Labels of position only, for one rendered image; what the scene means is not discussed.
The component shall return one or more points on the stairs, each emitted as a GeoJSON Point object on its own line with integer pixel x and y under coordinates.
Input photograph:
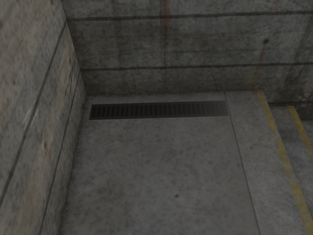
{"type": "Point", "coordinates": [297, 137]}

